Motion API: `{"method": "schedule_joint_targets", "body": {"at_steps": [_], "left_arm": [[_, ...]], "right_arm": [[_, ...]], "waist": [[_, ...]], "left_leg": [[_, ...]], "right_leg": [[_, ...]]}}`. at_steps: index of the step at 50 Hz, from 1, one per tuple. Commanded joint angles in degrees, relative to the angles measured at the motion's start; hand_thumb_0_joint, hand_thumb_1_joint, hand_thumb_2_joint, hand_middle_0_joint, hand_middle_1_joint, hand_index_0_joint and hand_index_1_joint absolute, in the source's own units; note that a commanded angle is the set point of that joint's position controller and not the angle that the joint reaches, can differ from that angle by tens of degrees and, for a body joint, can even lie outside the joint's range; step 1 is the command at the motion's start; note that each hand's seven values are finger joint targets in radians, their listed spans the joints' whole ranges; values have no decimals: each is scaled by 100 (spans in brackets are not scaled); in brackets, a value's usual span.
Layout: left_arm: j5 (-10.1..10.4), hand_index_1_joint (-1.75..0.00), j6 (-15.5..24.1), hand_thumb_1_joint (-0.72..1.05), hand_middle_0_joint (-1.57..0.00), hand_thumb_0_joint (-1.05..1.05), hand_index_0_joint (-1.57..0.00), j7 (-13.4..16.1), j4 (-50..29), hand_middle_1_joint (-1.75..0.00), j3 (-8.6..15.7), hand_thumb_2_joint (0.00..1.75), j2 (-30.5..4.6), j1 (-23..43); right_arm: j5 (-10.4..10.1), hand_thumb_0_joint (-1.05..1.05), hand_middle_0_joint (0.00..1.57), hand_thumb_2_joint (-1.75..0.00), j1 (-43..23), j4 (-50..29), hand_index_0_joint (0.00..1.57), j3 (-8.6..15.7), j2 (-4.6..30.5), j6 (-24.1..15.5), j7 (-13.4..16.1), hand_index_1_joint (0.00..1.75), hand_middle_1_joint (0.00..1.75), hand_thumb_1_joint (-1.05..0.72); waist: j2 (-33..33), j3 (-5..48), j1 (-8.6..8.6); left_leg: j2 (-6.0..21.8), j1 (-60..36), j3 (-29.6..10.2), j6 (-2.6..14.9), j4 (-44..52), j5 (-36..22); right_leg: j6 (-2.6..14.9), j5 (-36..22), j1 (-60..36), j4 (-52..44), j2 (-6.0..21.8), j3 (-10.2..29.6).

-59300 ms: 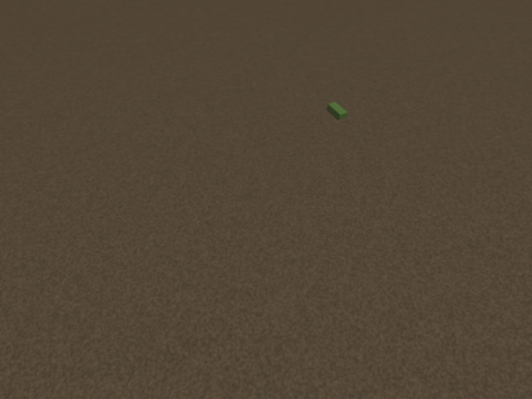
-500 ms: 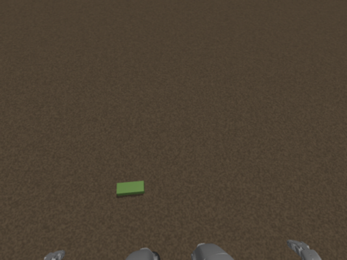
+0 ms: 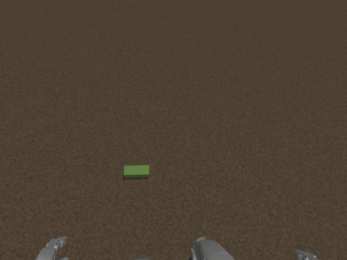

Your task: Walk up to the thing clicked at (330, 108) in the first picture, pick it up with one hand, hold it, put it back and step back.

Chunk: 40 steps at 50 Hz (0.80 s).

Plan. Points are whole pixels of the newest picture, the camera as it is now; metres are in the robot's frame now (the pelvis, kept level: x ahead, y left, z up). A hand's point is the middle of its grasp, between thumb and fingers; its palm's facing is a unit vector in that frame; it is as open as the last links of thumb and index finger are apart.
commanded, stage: step back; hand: left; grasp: from above
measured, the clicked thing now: (136, 171) +0.66 +0.19 -0.74
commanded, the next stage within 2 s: none
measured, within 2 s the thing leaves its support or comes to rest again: neither
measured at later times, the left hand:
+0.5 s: hand out of the picture -0.08 +0.23 -0.13, palm faces -0.06 -0.91 -0.41, open 7.4 cm
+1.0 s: hand out of the picture -0.25 +0.21 -0.15, palm faces -0.06 -0.92 -0.39, open 7.4 cm
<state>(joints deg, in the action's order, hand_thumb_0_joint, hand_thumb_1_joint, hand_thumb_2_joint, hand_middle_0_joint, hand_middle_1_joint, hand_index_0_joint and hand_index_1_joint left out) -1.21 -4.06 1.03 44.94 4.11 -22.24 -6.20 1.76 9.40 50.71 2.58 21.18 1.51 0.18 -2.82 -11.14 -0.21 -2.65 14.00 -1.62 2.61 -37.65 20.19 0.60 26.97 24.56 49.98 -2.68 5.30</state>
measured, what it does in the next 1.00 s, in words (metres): walks backwards: right foot, then left foot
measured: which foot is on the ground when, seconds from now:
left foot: down 0.00-0.38, up 0.40-0.64, down 0.66-1.00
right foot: up 0.00-0.32, down 0.34-0.68, up 0.70-0.98, down 1.00-1.00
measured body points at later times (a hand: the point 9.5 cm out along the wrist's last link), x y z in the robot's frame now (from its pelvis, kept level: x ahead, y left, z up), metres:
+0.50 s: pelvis -0.17 -0.04 +0.00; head -0.14 -0.05 +0.45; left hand -0.08 +0.28 -0.11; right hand -0.09 -0.37 -0.11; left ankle -0.12 +0.10 -0.65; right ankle -0.16 -0.16 -0.72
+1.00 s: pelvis -0.35 -0.06 -0.01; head -0.30 -0.06 +0.44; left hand -0.24 +0.26 -0.13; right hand -0.23 -0.39 -0.11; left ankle -0.24 +0.08 -0.72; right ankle -0.40 -0.19 -0.73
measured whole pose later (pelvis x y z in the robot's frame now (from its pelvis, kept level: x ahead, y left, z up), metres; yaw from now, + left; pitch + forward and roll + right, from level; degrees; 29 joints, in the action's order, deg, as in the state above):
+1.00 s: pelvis -0.35 -0.06 -0.01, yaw -4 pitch -2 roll -1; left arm -1.5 -2.5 -0.2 49.1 4.3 -22.5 -10.4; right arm 2.3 6.1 46.3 2.6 23.2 1.9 0.9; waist 0.2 -8.2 1.2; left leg 4.4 25.9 0.3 -0.5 -39.6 12.0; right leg 0.4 24.9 12.1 38.2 -1.1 2.6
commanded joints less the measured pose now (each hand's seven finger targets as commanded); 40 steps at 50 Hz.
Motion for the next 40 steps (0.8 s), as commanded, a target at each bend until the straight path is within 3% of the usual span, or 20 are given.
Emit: {"method": "schedule_joint_targets", "body": {"at_steps": [1, 6, 10, 13, 16, 17, 18, 19, 20, 22, 23, 26, 28, 31, 32, 33, 34, 35, 37, 40], "left_arm": [[115, -30, 114, 90, -20, 0, -20, 100, -318, -30, 367, 90, -1028, -245], [20, -30, 134, 90, -20, 0, -20, 44, -301, -30, 401, 90, -1016, -462], [14, -30, 157, 90, -20, 0, -20, 3, -333, -30, 382, 90, -972, -371], [4, -30, 167, 90, -20, 0, -20, -54, -135, -30, 385, 90, -965, -793], [-32, -30, 188, 90, -20, 0, -20, -129, 236, -30, 459, 90, -1006, -1435], [-108, -30, 201, 90, -20, 0, -20, -139, 232, -30, 503, 90, -1152, -1505], [-159, -30, 231, 90, -20, 0, -20, -146, 102, -30, 603, 90, -1529, -1464], [-168, -30, 205, 90, -20, 0, -20, -125, -197, -30, 696, 90, -2155, -797], [-139, -30, 251, 90, -20, 0, -20, -94, -394, -30, 650, 90, -2083, -335], [-116, -30, 272, 90, -20, 0, -20, -14, -474, -30, 476, 90, -1458, 395], [-152, -30, 285, 90, -20, 0, -20, 4, -512, -30, 504, 90, -1411, 540], [-182, -30, 263, 90, -20, 0, -20, 16, -529, -30, 456, 90, -1291, 138], [-187, -30, 237, 90, -20, 0, -20, 63, -496, -30, 452, 90, -1325, -165], [-61, -30, 154, 90, -20, 0, -20, 44, -494, -30, 378, 90, -1314, -200], [-19, -30, 109, 90, -20, 0, -20, 28, -525, -30, 343, 90, -1263, -140], [-9, -30, 81, 90, -20, 0, -20, 9, -560, -30, 255, 90, -1042, -382], [57, -30, 104, 90, -20, 0, -20, -1, -665, -30, 196, 90, -864, -304], [0, -30, 88, 90, -20, 0, -20, 86, -673, -30, 367, 90, -1155, 254], [90, -30, 31, 90, -20, 0, -20, 84, -491, -30, 372, 90, -1067, 79], [67, -30, 34, 90, -20, 0, -20, 45, -226, -30, 405, 90, -1143, -406]], "right_arm": [[12, 0, 20, -90, -476, -601, 20, 366, 1542, -219, 170, 30, 30, -90], [-30, 0, 20, -90, 2, -670, 20, 405, 1357, -215, 210, 30, 30, -90], [-5, 0, 20, -90, 176, -751, 20, 454, 1491, -185, 198, 30, 30, -90], [9, 0, 20, -90, -186, -918, 20, 487, 1658, -115, 163, 30, 30, -90], [-35, 0, 20, -90, -373, -942, 20, 486, 1726, -9, 134, 30, 30, -90], [-70, 0, 20, -90, -299, -938, 20, 440, 1555, 13, 125, 30, 30, -90], [-126, 0, 20, -90, -313, -1021, 20, 336, 1158, 10, 120, 30, 30, -90], [-109, 0, 20, -90, -578, -1062, 20, 396, 1195, 12, 218, 30, 30, -90], [-94, 0, 20, -90, -525, -986, 20, 457, 1429, 31, 235, 30, 30, -90], [-159, 0, 20, -90, 89, -690, 20, 402, 1285, -12, 193, 30, 30, -90], [-178, 0, 20, -90, 317, -627, 20, 373, 1242, -26, 183, 30, 30, -90], [-134, 0, 20, -90, 326, -614, 20, 314, 1182, -63, 170, 30, 30, -90], [-86, 0, 20, -90, 221, -699, 20, 292, 1115, -107, 165, 30, 30, -90], [-39, 0, 20, -90, 573, -475, 20, 304, 1028, -154, 159, 30, 30, -90], [-26, 0, 20, -90, 824, -377, 20, 325, 1053, -180, 168, 30, 30, -90], [25, 0, 20, -90, 728, -392, 20, 411, 1358, -198, 173, 30, 30, -90], [17, 0, 20, -90, 419, -528, 20, 535, 2069, -180, 133, 30, 30, -90], [33, 0, 20, -90, 373, -606, 20, 596, 2392, -183, 119, 30, 30, -90], [44, 0, 20, -90, -8, -573, 20, 424, 1785, -234, 195, 30, 30, -90], [44, 0, 20, -90, -300, -691, 20, 379, 1572, -196, 239, 30, 30, -90]], "waist": [[872, 1002, 210], [1019, 1224, -53], [1218, 1387, -241], [1514, 1540, -26], [1417, 1645, 212], [955, 1494, 228], [-397, 1189, 293], [-1509, 887, 477], [-1106, 464, 299], [-343, 422, -171], [-639, 599, -257], [-729, 815, 74], [-895, 1030, 230], [-782, 1314, 126], [-606, 1416, 16], [51, 1461, 139], [1508, 1358, 154], [1604, 1227, -255], [710, 1191, 81], [958, 1075, 257]], "left_leg": [[1816, -99, -1458, 957, 1468, -3434], [1744, -1153, -1232, 1126, 1184, -3458], [1833, -1258, -1220, 1202, 1127, -3301], [1840, -551, -1106, 1023, 1143, -2605], [1496, 529, -979, 546, 1055, -1270], [1189, 1153, -864, 216, 767, -312], [224, 2129, -521, -159, -506, 805], [-304, 1647, -343, -356, -2115, 1417], [-100, 1376, -840, -406, -2950, 1220], [-397, 1197, -776, -299, -3217, 542], [-374, 1072, -635, -319, -3315, 484], [-279, 1221, -343, -375, -2396, 792], [9, 1272, -143, -353, -1157, 1012], [28, 499, 288, -244, 685, 108], [71, 86, 281, -189, 1492, -731], [748, -456, -775, 32, 1623, -1199], [2144, -524, -2603, 803, 1723, -2133], [2714, 451, -3237, 1529, 1880, -2601], [2080, 239, -1898, 1227, 1395, -3521], [1853, 352, -1274, 1163, 1230, -3104]], "right_leg": [[105, 329, 398, 2387, -416, 749], [-257, 190, 631, 1854, -292, 515], [-296, 321, 257, 664, -66, 190], [-114, 54, -652, -557, 188, -222], [157, -906, -1840, -2084, 125, -590], [321, -629, -1998, -2308, 348, -94], [714, 16, -1754, -2932, 1516, 1741], [1647, 180, -41, -3680, 2701, 2815], [1732, 156, 769, -3780, 2775, 2778], [1129, -1232, 487, -3051, 1687, 974], [1046, -1658, 240, -2870, 1580, 660], [1037, -2159, -747, -2549, 1483, 433], [1072, -2806, -1608, -2267, 1700, 627], [908, -3456, -1810, -1544, 1560, 430], [735, -3186, -1609, -1278, 1499, 374], [425, -2288, -764, -852, 1141, 208], [55, -299, 343, 121, 106, -582], [-29, 1132, 67, 1286, 10, 49], [95, 641, 210, 2319, -213, 733], [-35, 323, 135, 2497, -181, 429]]}}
